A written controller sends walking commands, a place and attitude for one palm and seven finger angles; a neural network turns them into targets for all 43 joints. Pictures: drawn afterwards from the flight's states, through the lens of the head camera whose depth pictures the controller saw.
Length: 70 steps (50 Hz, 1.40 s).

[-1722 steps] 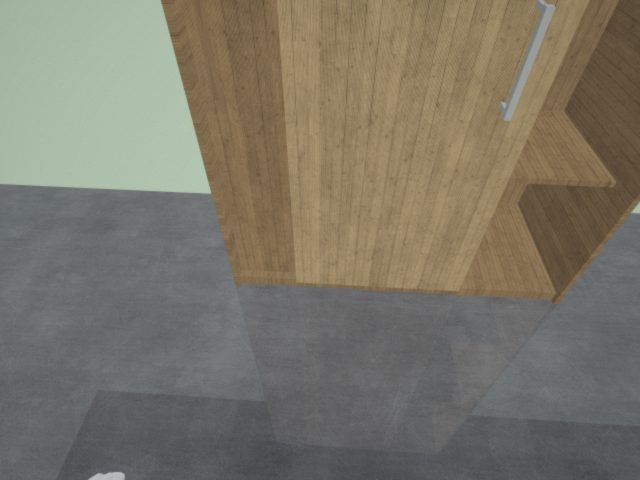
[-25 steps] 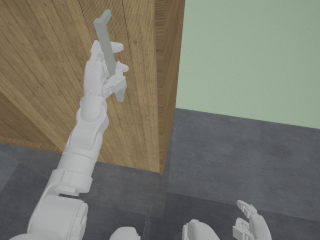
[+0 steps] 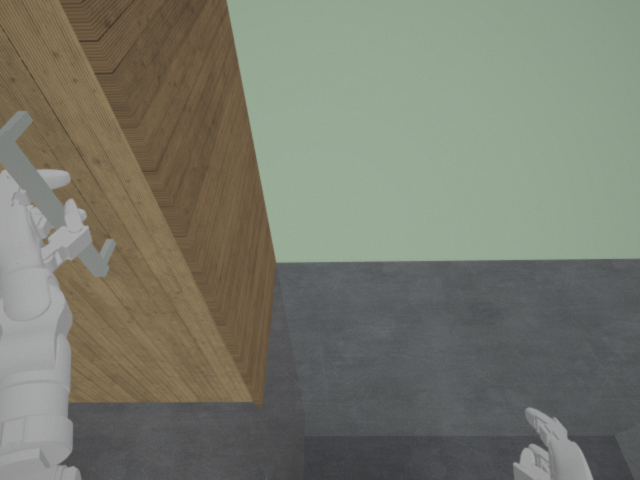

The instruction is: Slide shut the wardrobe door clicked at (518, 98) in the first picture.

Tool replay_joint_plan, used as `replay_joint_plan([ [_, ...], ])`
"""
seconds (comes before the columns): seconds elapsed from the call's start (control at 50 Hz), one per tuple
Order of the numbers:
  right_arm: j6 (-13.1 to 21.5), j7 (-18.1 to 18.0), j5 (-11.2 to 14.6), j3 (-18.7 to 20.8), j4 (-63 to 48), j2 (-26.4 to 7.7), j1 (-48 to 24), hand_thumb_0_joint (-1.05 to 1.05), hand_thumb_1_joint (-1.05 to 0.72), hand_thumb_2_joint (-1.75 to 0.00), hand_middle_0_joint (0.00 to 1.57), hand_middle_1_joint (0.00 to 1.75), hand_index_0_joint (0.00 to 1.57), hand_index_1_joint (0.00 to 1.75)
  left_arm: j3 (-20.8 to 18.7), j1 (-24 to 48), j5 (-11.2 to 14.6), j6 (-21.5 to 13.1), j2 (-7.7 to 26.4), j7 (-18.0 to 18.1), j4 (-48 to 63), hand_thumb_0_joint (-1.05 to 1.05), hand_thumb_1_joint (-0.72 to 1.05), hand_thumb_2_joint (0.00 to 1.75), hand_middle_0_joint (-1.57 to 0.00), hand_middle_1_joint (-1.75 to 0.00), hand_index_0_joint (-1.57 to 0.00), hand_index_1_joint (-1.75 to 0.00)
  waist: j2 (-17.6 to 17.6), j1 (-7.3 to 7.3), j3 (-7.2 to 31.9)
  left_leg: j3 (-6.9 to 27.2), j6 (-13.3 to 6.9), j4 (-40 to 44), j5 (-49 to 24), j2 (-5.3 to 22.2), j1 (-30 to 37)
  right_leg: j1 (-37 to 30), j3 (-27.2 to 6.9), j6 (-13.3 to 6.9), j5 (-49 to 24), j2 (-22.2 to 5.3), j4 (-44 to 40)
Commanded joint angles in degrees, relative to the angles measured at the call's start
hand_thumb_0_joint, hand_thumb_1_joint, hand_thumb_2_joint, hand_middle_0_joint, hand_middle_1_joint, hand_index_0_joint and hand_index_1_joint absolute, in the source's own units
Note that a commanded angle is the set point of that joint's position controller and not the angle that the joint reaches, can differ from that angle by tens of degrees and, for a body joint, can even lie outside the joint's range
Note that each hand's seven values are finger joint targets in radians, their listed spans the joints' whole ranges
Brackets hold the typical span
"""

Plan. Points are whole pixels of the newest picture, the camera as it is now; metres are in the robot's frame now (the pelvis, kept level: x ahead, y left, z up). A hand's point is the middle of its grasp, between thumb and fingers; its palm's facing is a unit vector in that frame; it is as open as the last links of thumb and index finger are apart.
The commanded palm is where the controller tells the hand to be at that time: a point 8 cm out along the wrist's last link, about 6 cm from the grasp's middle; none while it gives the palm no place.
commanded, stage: stop walking and hold the door there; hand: left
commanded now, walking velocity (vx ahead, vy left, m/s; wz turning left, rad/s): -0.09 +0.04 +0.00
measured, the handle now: (65, 205) +0.39 +0.35 +0.14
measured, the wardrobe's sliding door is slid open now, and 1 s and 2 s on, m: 0.00 0.00 0.00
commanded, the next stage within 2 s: none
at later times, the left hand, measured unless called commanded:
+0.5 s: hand (75, 232) +0.35 +0.32 +0.14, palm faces +0.48 -0.84 -0.25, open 6.0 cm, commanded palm +0.30 +0.34 +0.14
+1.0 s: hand (74, 234) +0.35 +0.32 +0.14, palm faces +0.45 -0.86 -0.26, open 6.0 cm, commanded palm +0.30 +0.35 +0.14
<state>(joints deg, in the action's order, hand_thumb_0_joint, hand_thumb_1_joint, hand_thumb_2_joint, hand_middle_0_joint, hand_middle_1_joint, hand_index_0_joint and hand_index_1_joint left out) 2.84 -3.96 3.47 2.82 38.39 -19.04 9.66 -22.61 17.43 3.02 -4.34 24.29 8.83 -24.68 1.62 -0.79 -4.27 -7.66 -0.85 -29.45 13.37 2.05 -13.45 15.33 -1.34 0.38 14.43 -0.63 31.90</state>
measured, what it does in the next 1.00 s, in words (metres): stands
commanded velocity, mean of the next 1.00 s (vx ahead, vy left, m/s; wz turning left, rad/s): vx -0.03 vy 0.09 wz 0.03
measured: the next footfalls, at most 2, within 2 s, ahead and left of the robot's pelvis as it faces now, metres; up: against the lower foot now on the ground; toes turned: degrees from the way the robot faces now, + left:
right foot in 1.28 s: +0.03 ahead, -0.05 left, +0.00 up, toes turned -10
left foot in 1.54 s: +0.03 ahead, +0.35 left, +0.00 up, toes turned +4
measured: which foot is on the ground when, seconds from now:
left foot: down 0.00-1.00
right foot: down 0.00-1.00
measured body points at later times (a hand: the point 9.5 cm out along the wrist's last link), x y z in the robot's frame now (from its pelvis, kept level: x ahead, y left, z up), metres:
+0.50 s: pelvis +0.01 +0.02 +0.01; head +0.00 +0.02 +0.46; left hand +0.31 +0.36 +0.15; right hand +0.14 -0.22 -0.10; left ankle +0.03 +0.11 -0.73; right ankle +0.03 -0.12 -0.73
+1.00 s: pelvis +0.00 +0.04 +0.00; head +0.01 +0.03 +0.45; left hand +0.32 +0.36 +0.15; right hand +0.16 -0.24 -0.09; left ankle +0.03 +0.11 -0.73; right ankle +0.03 -0.12 -0.73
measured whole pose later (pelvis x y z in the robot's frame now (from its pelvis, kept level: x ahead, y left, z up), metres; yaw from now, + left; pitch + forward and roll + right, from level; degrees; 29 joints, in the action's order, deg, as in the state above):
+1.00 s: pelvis +0.00 +0.04 +0.00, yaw -1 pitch +0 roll -1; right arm 0.6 -5.5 1.9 1.4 38.8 -17.1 10.1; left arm -18.5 10.7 2.9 -9.7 22.5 8.0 -19.1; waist 1.9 0.5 0.0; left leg -9.3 -3.2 -29.7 14.4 0.5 -15.8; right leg 15.8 -3.0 3.6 11.8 -2.3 27.3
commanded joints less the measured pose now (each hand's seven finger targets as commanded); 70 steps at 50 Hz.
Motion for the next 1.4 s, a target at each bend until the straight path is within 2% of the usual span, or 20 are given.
replay_joint_plan([
  [0.0, 2.68, -0.53, -0.27, 0.84, -8.58, -4.47, -3.82, 0.00, -0.90, -0.90, 0.20, 0.30, 0.20, 0.30, -2.10, 13.21, -2.12, -7.04, 17.39, -0.12, 13.59, 0.00, 0.90, 0.90, -0.45, -1.40, -0.45, -1.40, 4.94, 0.20, 15.41, 6.53, -1.61, 5.52, -6.68, 6.47, 3.97, -2.66, -5.02, -0.99, -12.15, -4.76, -5.14],
  [0.04, 2.56, -1.05, -0.48, 1.15, -8.25, -4.61, -3.03, 0.00, -0.90, -0.90, 0.20, 0.30, 0.20, 0.30, -2.58, 11.49, -1.77, -6.94, 18.20, -0.16, 11.99, 0.00, 0.90, 0.90, -0.45, -1.40, -0.45, -1.40, -0.96, 0.73, 15.18, 4.66, -0.42, 2.63, -2.64, 3.93, 3.39, -2.50, -9.53, -1.47, -14.26, -7.44, -9.44],
  [0.08, 2.67, -1.16, -0.66, 1.13, -7.96, -4.52, -2.36, 0.00, -0.90, -0.90, 0.20, 0.30, 0.20, 0.30, -2.50, 12.81, -1.83, -7.25, 18.55, -0.27, 12.59, 0.00, 0.90, 0.90, -0.45, -1.40, -0.45, -1.40, -1.78, 1.03, 16.31, 4.02, 0.12, 2.06, -0.35, 2.52, 4.11, -2.26, -11.93, -2.38, -14.42, -9.24, -11.12],
  [0.26, 3.62, -2.01, -1.00, -0.34, -7.64, -3.70, -2.75, 0.00, -0.90, -0.90, 0.20, 0.30, 0.20, 0.30, 0.42, 10.08, -1.50, -8.11, 14.16, -0.70, 14.17, 0.00, 0.90, 0.90, -0.45, -1.40, -0.45, -1.40, 3.34, 0.59, 15.96, 7.06, -1.46, 9.70, -4.93, 7.19, 8.02, 0.00, -4.30, -0.84, -8.94, -2.60, -6.99],
  [0.36, 3.66, -2.19, -1.37, -0.70, -6.63, -3.62, -2.07, 0.00, -0.90, -0.90, 0.20, 0.30, 0.20, 0.30, -0.86, 8.03, -1.44, -7.98, 14.99, -0.55, 12.64, 0.00, 0.90, 0.90, -0.45, -1.40, -0.45, -1.40, 0.25, 0.57, 14.22, 6.16, -0.85, 10.09, -3.19, 6.54, 6.30, -0.06, -4.52, -0.87, -9.47, -2.48, -8.15],
  [0.48, 4.14, -2.05, -1.64, -1.22, -6.52, -2.79, -2.55, 0.00, -0.90, -0.90, 0.20, 0.30, 0.20, 0.30, 2.17, 8.05, -1.36, -8.73, 11.02, -1.00, 15.07, 0.00, 0.90, 0.90, -0.45, -1.40, -0.45, -1.40, 2.50, 0.80, 13.70, 6.01, -0.58, 11.43, -2.26, 6.83, 7.31, 0.84, -3.73, -0.86, -8.61, -1.75, -7.74],
  [0.7, 4.28, -2.17, -1.69, -0.86, -6.50, -2.62, -2.46, 0.00, -0.90, -0.90, 0.20, 0.30, 0.20, 0.30, 2.06, 5.30, -1.20, -8.71, 10.45, -0.98, 17.65, 0.00, 0.90, 0.90, -0.45, -1.40, -0.45, -1.40, 2.58, 0.91, 15.73, 4.44, 0.28, 9.08, -10.89, 6.28, 9.89, -0.35, -3.37, -0.78, -14.69, -1.85, -7.68],
  [0.8, 2.82, -2.08, -1.71, 0.14, -6.86, -3.43, -2.39, 0.00, -0.90, -0.90, 0.20, 0.30, 0.20, 0.30, -0.27, 4.02, -1.18, -8.69, 13.02, -0.68, 16.47, 0.00, 0.90, 0.90, -0.45, -1.40, -0.45, -1.40, -0.44, 1.22, 16.18, 2.91, 0.59, 3.57, -12.62, 3.05, 6.67, -2.60, -6.61, -1.57, -26.71, -5.86, -8.40],
  [0.92, 0.39, -1.74, -1.76, 0.70, -7.57, -3.30, -2.85, 0.00, -0.90, -0.90, 0.20, 0.30, 0.20, 0.30, 0.12, 7.15, -1.23, -8.82, 13.38, -0.43, 15.98, 0.00, 0.90, 0.90, -0.45, -1.40, -0.45, -1.40, -5.90, 1.94, 18.29, 3.17, 1.06, -0.77, -9.01, 1.29, 5.84, -1.96, -9.79, -2.75, -27.55, -12.07, -8.22],
  [1.0, -0.48, -1.60, -1.58, 0.21, -8.47, -3.14, -4.54, 0.00, -0.90, -0.90, 0.20, 0.30, 0.20, 0.30, 3.53, 9.99, -1.01, -9.22, 10.32, -0.78, 17.29, 0.00, 0.90, 0.90, -0.45, -1.40, -0.45, -1.40, -2.10, 2.00, 16.42, 5.23, -0.26, 3.35, -8.88, 3.60, 8.39, 3.69, -4.86, -0.86, -14.22, -9.13, -4.79],
  [1.08, -0.14, -1.09, -1.12, -0.93, -10.10, -2.51, -6.14, 0.00, -0.90, -0.90, 0.20, 0.30, 0.20, 0.30, 6.97, 12.90, -0.76, -10.66, 6.32, -1.12, 21.74, 0.00, 0.90, 0.90, -0.45, -1.40, -0.45, -1.40, 12.49, 0.90, 14.89, 13.93, -5.40, 12.95, -2.72, 11.70, 4.90, 7.69, 4.48, 0.71, 11.79, -2.29, 15.70],
  [1.14, 2.17, -0.46, -1.45, -0.82, -8.37, -2.41, -4.97, 0.00, -0.90, -0.90, 0.20, 0.30, 0.20, 0.30, 7.83, 12.96, -0.10, -9.59, 5.79, -0.86, 21.67, 0.00, 0.90, 0.90, -0.45, -1.40, -0.45, -1.40, 6.62, 0.26, 16.82, 11.79, -8.60, 8.11, -18.77, 11.68, 11.46, 8.43, 6.49, 1.07, 12.96, -3.49, 17.31],
  [1.2, 3.14, 0.55, -1.99, -1.19, -7.74, -2.73, -6.86, 0.00, -0.90, -0.90, 0.20, 0.30, 0.20, 0.30, 8.25, 13.41, -0.36, -8.21, 5.61, -0.76, 22.07, 0.00, 0.90, 0.90, -0.45, -1.40, -0.45, -1.40, 5.54, -0.58, 15.21, 8.76, -6.36, 6.50, -17.21, 9.84, 6.14, -0.19, 8.11, 0.73, 8.40, -4.66, 6.98],
  [1.22, 2.98, 0.81, -2.34, -1.60, -8.22, -2.62, -7.91, 0.00, -0.90, -0.90, 0.20, 0.30, 0.20, 0.30, 8.50, 13.46, -0.51, -8.02, 5.59, -0.81, 22.46, 0.00, 0.90, 0.90, -0.45, -1.40, -0.45, -1.40, 3.86, -1.29, 14.51, 8.71, -4.76, 4.79, -12.64, 8.88, 1.10, -5.52, 6.92, -0.32, 4.83, -5.97, 1.37],
  [1.24, 2.27, 1.00, -2.62, -1.60, -8.51, -2.60, -8.83, 0.00, -0.90, -0.90, 0.20, 0.30, 0.20, 0.30, 7.41, 12.50, -0.94, -7.86, 7.38, -0.63, 21.42, 0.00, 0.90, 0.90, -0.45, -1.40, -0.45, -1.40, -3.87, -2.04, 12.78, 7.08, -2.42, -4.56, -2.33, 4.67, -8.25, -11.23, -3.69, -3.90, -0.40, -12.67, -9.44],
  [1.26, 1.41, 1.13, -2.76, -1.57, -9.36, -1.69, -8.77, 0.00, -0.90, -0.90, 0.20, 0.30, 0.20, 0.30, 6.24, 12.56, -0.59, -7.90, 9.57, -0.61, 20.70, 0.00, 0.90, 0.90, -0.45, -1.40, -0.45, -1.40, -18.95, -1.21, 10.92, 4.47, 1.87, -20.30, 14.79, -2.83, -21.47, -15.45, -29.51, -11.37, -7.89, -29.33, -17.47],
  [1.28, 1.87, 1.26, -2.71, -0.46, -8.55, -3.98, -6.68, 0.00, -0.90, -0.90, 0.20, 0.30, 0.20, 0.30, 4.46, 13.57, 0.82, -7.30, 9.61, -0.46, 18.93, 0.00, 0.90, 0.90, -0.45, -1.40, -0.45, -1.40, -16.80, -1.28, 10.06, 14.89, 2.92, -35.50, 17.31, -0.23, -21.23, -8.70, -33.11, -14.44, -9.19, -36.04, -18.55],
  [1.3, 2.03, 1.64, -2.82, -1.33, -7.81, -1.68, -6.33, 0.00, -0.90, -0.90, 0.20, 0.30, 0.20, 0.30, 8.43, 16.60, 0.57, -6.76, 5.47, -1.08, 21.76, 0.00, 0.90, 0.90, -0.45, -1.40, -0.45, -1.40, -16.31, -0.67, 11.11, 18.14, 3.21, -42.05, 14.26, 0.19, -23.13, -9.96, -26.78, -13.34, -11.83, -33.32, -14.21],
  [1.32, 2.43, 1.57, -2.95, -1.84, -7.31, -0.72, -5.70, 0.00, -0.90, -0.90, 0.20, 0.30, 0.20, 0.30, 6.94, 20.34, 0.30, -7.66, 6.68, -1.06, 25.30, 0.00, 0.90, 0.90, -0.45, -1.40, -0.45, -1.40, -15.19, 0.01, 12.93, 17.29, 3.54, -44.38, 11.97, 1.12, -23.54, -11.23, -18.57, -11.17, -14.63, -30.26, -11.25],
  [1.38, 2.33, 0.47, -3.48, -2.66, -6.25, 0.71, -6.19, 0.00, -0.90, -0.90, 0.20, 0.30, 0.20, 0.30, 6.52, 18.07, -0.68, -8.42, 6.99, -1.54, 27.07, 0.00, 0.90, 0.90, -0.45, -1.40, -0.45, -1.40, -10.46, 0.27, 14.73, 10.07, 2.73, -27.77, 11.17, 1.63, -13.16, -6.91, -5.52, -5.71, -18.35, -24.52, -7.59],
])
